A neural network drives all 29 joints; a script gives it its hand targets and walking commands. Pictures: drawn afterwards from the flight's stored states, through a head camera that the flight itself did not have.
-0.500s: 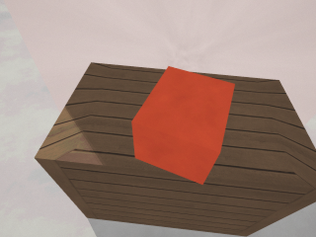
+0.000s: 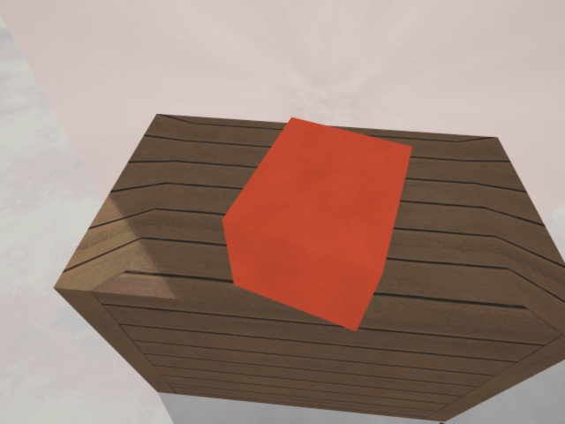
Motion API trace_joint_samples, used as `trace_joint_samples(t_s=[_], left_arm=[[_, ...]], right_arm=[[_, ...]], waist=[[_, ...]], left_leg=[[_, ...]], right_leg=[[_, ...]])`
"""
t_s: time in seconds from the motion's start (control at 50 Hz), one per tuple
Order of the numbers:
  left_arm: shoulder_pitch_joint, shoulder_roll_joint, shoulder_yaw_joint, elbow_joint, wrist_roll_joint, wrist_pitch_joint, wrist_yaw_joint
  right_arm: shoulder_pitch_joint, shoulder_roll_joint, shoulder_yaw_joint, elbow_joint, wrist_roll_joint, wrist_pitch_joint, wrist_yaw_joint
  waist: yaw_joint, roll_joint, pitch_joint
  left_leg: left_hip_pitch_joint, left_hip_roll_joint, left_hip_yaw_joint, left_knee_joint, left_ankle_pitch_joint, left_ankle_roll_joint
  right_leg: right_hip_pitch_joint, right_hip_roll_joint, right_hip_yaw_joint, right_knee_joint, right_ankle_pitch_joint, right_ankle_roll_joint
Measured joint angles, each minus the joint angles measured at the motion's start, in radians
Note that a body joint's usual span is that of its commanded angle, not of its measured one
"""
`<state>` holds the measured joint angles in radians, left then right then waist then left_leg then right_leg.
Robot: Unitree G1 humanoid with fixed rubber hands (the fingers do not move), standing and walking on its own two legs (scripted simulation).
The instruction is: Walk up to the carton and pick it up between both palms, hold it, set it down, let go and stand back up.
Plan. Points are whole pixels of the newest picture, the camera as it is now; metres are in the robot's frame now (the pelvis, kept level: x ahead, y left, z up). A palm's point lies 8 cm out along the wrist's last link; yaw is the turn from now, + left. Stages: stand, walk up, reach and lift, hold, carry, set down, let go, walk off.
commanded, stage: walk up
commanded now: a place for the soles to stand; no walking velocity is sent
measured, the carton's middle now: (321, 216) +0.44 -0.05 +0.02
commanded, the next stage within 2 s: reach and lift in 0.34 s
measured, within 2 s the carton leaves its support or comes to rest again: neither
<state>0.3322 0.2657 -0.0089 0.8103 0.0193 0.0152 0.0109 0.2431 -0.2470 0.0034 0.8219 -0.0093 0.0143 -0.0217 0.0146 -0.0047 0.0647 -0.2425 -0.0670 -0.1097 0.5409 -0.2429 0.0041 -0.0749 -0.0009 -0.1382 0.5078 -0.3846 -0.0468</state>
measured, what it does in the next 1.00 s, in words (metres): stands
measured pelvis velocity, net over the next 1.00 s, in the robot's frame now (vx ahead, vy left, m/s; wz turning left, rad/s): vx -0.03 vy -0.01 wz -0.13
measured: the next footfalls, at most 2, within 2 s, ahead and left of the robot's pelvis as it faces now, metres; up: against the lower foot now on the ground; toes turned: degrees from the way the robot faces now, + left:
none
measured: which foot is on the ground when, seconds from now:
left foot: down 0.00-1.00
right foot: down 0.00-1.00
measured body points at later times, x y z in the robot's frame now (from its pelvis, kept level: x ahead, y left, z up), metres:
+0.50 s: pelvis -0.04 +0.00 -0.03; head +0.02 +0.01 +0.42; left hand +0.11 +0.27 -0.14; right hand +0.11 -0.25 -0.15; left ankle +0.03 +0.12 -0.73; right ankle -0.06 -0.08 -0.73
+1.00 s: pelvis -0.03 -0.01 +0.01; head -0.01 +0.00 +0.46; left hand +0.16 +0.25 -0.08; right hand +0.11 -0.24 -0.08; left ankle +0.03 +0.12 -0.73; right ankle -0.06 -0.08 -0.73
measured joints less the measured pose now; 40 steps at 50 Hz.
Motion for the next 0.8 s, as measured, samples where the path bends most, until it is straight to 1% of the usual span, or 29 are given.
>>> trace_joint_samples(t_s=[0.12,0.34,0.36,0.38,0.4,0.44,0.46,0.48,0.5,0.52,0.54,0.58,0.62,0.7,0.76,0.8], left_arm=[[-0.009,0.007,0.006,-0.003,-0.001,0.001,0.001],[0.023,0.003,0.008,0.029,0.0,0.004,0.005],[0.025,0.004,0.009,0.02,-0.007,0.023,0.005],[0.011,0.014,0.011,-0.005,-0.021,0.086,0.005],[-0.021,0.027,0.013,-0.033,-0.028,0.162,0.011],[-0.1,0.048,0.017,-0.107,-0.037,0.299,0.027],[-0.138,0.054,0.02,-0.153,-0.037,0.35,0.031],[-0.176,0.055,0.026,-0.198,-0.033,0.387,0.032],[-0.209,0.049,0.035,-0.242,-0.024,0.414,0.03],[-0.236,0.041,0.045,-0.286,-0.012,0.432,0.024],[-0.258,0.032,0.056,-0.326,-0.002,0.442,0.015],[-0.285,0.012,0.065,-0.381,0.013,0.446,0.001],[-0.295,-0.011,0.072,-0.394,0.025,0.449,-0.009],[-0.274,-0.041,0.102,-0.379,0.034,0.455,-0.027],[-0.252,-0.042,0.133,-0.355,0.04,0.449,-0.034],[-0.232,-0.027,0.141,-0.344,0.022,0.433,-0.035]], right_arm=[[0.009,-0.001,-0.002,0.012,-0.003,0.004,-0.001],[0.044,0.005,-0.002,0.045,-0.003,0.0,-0.005],[0.042,0.007,-0.009,0.058,-0.021,-0.008,-0.002],[0.016,0.016,-0.032,0.091,-0.06,-0.03,0.007],[-0.024,0.023,-0.05,0.123,-0.079,-0.048,0.021],[-0.112,0.026,-0.063,0.152,-0.079,-0.067,0.055],[-0.154,0.026,-0.058,0.148,-0.069,-0.074,0.066],[-0.196,0.025,-0.05,0.143,-0.053,-0.082,0.075],[-0.233,0.024,-0.04,0.133,-0.037,-0.089,0.082],[-0.261,0.024,-0.029,0.116,-0.019,-0.097,0.084],[-0.278,0.026,-0.016,0.093,-0.001,-0.103,0.08],[-0.289,0.031,0.008,0.044,0.025,-0.105,0.07],[-0.274,0.033,0.025,0.004,0.037,-0.09,0.061],[-0.209,0.035,0.03,-0.081,0.02,-0.043,0.033],[-0.16,0.04,0.019,-0.125,0.023,-0.017,0.018],[-0.126,0.049,0.015,-0.155,0.029,-0.006,0.013]], waist=[[0.001,-0.008,-0.003],[-0.003,-0.011,-0.002],[0.002,-0.013,-0.01],[0.011,-0.019,-0.024],[0.016,-0.025,-0.026],[0.018,-0.036,-0.008],[0.019,-0.041,0.01],[0.017,-0.045,0.032],[0.012,-0.042,0.054],[0.007,-0.042,0.078],[0.003,-0.047,0.097],[-0.007,-0.053,0.122],[-0.016,-0.055,0.117],[-0.022,-0.062,0.076],[-0.012,-0.066,0.067],[-0.003,-0.068,0.059]], left_leg=[[0.001,0.002,-0.002,0.001,0.004,-0.003],[0.006,0.002,0.004,-0.023,0.022,-0.001],[-0.009,0.006,0.014,-0.016,0.017,0.0],[-0.056,0.021,0.044,0.018,0.007,-0.005],[-0.107,0.034,0.071,0.064,-0.005,-0.011],[-0.189,0.048,0.1,0.15,-0.023,-0.006],[-0.211,0.054,0.11,0.183,-0.044,-0.009],[-0.221,0.059,0.117,0.205,-0.055,-0.013],[-0.219,0.068,0.12,0.21,-0.021,-0.019],[-0.206,0.075,0.123,0.213,-0.025,-0.022],[-0.183,0.078,0.129,0.203,-0.033,-0.023],[-0.124,0.082,0.133,0.151,-0.027,-0.021],[-0.069,0.084,0.133,0.077,0.011,-0.03],[-0.002,0.086,0.145,-0.043,0.065,-0.031],[0.026,0.088,0.152,-0.081,0.08,-0.028],[0.03,0.092,0.156,-0.086,0.079,-0.027]], right_leg=[[0.002,0.002,-0.003,0.002,0.003,-0.002],[0.0,-0.001,0.001,-0.012,0.017,0.001],[-0.018,-0.002,0.006,0.002,0.01,0.001],[-0.076,-0.004,0.016,0.051,-0.005,-0.001],[-0.136,-0.006,0.023,0.116,-0.025,-0.003],[-0.229,-0.01,0.031,0.226,-0.067,-0.01],[-0.259,-0.009,0.037,0.266,-0.074,-0.006],[-0.272,-0.007,0.041,0.29,-0.083,-0.012],[-0.272,-0.001,0.041,0.3,-0.079,-0.024],[-0.26,0.005,0.044,0.297,-0.076,-0.022],[-0.239,0.006,0.049,0.278,-0.03,-0.01],[-0.186,0.014,0.055,0.233,-0.017,-0.015],[-0.136,0.02,0.058,0.166,-0.008,-0.024],[-0.087,0.026,0.069,0.07,0.039,-0.03],[-0.068,0.029,0.077,0.042,0.053,-0.032],[-0.066,0.033,0.082,0.035,0.056,-0.033]])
